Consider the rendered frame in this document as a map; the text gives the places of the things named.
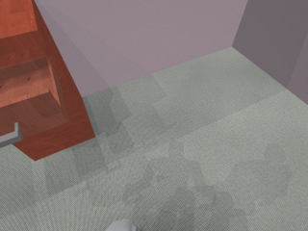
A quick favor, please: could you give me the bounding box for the left robot thigh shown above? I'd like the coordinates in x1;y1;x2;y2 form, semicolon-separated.
106;219;136;231

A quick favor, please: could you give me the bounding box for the drawer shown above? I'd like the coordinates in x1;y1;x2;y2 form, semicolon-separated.
0;56;70;139

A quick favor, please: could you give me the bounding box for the handle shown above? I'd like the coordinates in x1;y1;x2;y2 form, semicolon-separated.
0;122;23;148

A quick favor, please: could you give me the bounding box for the cabinet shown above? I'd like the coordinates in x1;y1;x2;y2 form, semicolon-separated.
0;0;95;161

